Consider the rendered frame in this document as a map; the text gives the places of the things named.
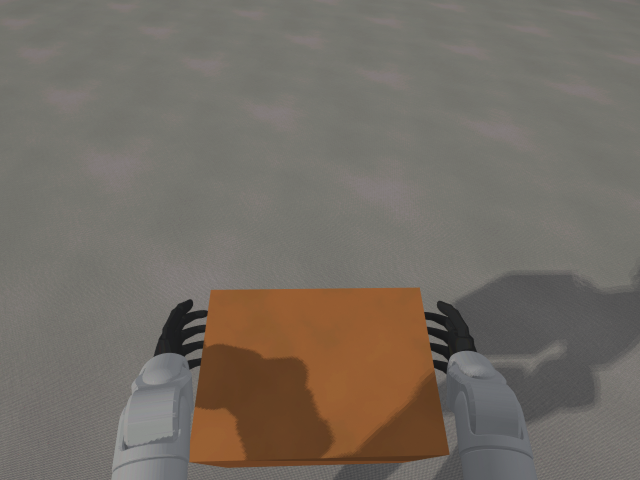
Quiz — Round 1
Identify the left robot hand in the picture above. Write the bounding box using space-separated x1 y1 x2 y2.
154 299 208 369

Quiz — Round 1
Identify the robot left forearm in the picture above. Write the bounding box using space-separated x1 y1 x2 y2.
111 353 194 480

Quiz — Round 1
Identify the robot right forearm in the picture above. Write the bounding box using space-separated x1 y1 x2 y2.
446 351 538 480

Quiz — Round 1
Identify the carton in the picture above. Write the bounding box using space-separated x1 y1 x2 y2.
189 288 450 468

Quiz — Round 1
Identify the right robot hand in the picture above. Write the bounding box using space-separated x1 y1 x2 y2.
424 301 477 375

